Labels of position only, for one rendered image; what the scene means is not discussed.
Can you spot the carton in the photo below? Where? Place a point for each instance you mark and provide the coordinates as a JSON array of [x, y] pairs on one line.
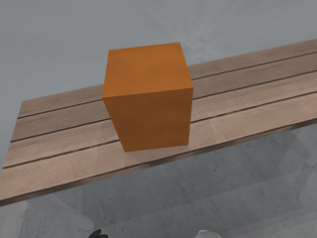
[[148, 94]]

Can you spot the table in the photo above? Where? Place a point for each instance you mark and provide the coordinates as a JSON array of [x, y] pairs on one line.
[[68, 139]]

